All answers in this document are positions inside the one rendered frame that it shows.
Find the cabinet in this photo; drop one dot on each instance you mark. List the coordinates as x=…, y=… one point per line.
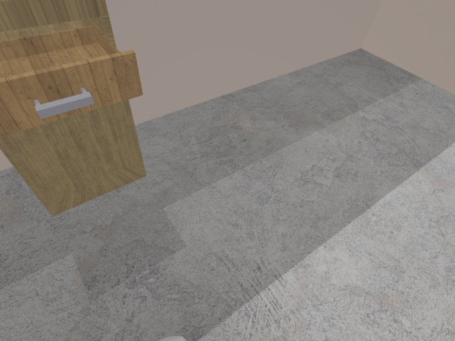
x=73, y=160

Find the drawer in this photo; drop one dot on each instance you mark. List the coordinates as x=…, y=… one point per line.
x=53, y=66

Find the handle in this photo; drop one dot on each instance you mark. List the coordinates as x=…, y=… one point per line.
x=64, y=105

